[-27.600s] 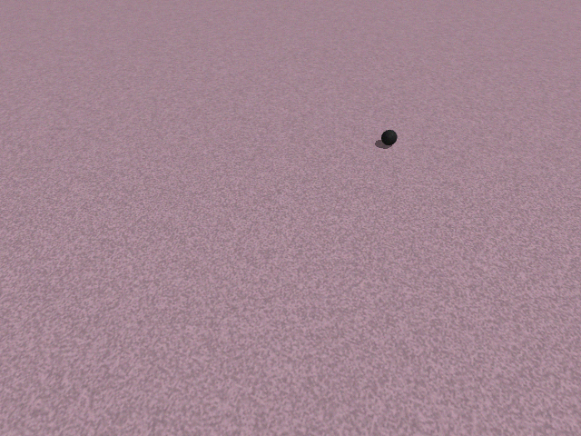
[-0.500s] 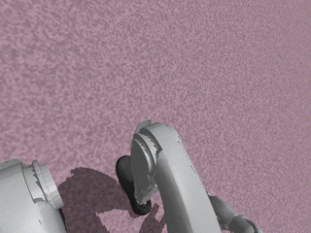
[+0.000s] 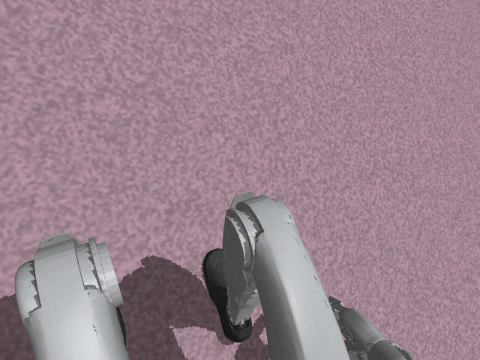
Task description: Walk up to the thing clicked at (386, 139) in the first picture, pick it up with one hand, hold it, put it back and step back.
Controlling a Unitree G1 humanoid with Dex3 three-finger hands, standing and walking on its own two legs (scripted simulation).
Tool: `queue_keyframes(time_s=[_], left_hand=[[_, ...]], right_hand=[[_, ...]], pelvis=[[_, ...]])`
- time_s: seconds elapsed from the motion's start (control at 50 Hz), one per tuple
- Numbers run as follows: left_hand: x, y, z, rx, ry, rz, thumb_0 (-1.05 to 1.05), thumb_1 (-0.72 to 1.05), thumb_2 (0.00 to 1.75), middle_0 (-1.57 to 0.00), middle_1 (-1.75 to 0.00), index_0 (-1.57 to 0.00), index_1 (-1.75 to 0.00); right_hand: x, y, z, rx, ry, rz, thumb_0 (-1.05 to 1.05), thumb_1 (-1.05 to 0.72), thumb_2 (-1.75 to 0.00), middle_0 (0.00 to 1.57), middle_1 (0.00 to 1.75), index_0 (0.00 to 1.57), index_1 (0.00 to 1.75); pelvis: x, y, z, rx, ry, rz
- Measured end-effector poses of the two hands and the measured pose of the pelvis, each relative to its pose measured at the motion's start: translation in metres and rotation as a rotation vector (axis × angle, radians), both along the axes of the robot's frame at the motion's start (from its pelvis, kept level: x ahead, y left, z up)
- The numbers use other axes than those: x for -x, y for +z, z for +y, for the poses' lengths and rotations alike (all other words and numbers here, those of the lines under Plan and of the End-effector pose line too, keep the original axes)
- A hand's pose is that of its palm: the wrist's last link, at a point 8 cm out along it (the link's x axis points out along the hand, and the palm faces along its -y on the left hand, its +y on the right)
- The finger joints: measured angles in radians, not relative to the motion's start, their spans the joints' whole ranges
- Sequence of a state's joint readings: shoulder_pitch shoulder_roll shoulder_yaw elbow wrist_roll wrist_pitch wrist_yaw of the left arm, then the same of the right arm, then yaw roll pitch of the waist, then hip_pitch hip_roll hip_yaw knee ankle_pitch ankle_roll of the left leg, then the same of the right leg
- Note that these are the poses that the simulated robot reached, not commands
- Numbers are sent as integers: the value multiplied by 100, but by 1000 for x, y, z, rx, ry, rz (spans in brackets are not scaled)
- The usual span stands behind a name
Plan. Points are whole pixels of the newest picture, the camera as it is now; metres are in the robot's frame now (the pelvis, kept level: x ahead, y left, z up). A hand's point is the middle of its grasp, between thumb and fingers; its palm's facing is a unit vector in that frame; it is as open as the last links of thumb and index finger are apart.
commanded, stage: settle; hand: left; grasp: from above
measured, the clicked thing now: out of the picture +0.45 +0.41 -0.21
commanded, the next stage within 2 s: lift in 0.46 s
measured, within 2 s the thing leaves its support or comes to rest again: neither
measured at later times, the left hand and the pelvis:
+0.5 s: hand out of the picture +0.43 +0.40 -0.11, palm faces -0.43 -0.11 -0.90, open 11.0 cm; pelvis -0.01 +0.00 +0.02, yaw +3 degrees
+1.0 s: hand out of the picture +0.39 +0.39 -0.02, palm faces -0.45 -0.16 -0.88, open 10.9 cm; pelvis -0.01 +0.00 +0.08, yaw +7 degrees
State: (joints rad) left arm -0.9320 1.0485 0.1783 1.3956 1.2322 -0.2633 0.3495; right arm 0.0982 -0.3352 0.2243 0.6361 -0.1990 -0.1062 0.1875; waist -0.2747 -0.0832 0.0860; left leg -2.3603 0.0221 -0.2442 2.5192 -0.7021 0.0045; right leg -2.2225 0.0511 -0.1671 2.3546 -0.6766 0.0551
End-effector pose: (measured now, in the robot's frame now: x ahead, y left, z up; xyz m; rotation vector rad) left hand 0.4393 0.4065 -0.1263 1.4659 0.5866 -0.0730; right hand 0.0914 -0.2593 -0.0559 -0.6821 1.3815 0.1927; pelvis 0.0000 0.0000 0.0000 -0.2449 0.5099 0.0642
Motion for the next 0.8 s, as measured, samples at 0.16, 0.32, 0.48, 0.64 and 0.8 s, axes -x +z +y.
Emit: queue_keyframes(time_s=[0.16,0.32,0.48,0.64,0.8], left_hand=[[4,30,-2,-1,-14,41,1,-14,63,-55,-86,-54,-81],[4,50,-7,14,-40,43,1,-15,62,-57,-85,-56,-80],[2,68,-7,5,-50,30,1,-16,64,-57,-85,-56,-80],[0,82,-9,5,-42,40,0,-16,65,-57,-86,-56,-81],[12,106,-12,32,-14,53,0,-15,62,-58,-84,-57,-80]], right_hand=[[-7,-5,1,-31,-58,-16,0,-91,-89,21,30,20,30],[-2,-6,-4,-14,-102,-10,0,-91,-90,21,30,20,30],[10,-2,-8,8,-144,13,0,-91,-90,21,30,20,30],[18,6,-6,9,-185,21,0,-92,-90,21,30,20,30],[17,19,-4,-9,-224,8,0,-92,-90,21,30,20,30]], pelvis=[[1,9,-1,-17,15,26],[5,14,-4,-32,27,28],[7,19,-5,-41,33,42],[7,30,-4,-45,38,63],[7,49,-4,-58,49,80]])
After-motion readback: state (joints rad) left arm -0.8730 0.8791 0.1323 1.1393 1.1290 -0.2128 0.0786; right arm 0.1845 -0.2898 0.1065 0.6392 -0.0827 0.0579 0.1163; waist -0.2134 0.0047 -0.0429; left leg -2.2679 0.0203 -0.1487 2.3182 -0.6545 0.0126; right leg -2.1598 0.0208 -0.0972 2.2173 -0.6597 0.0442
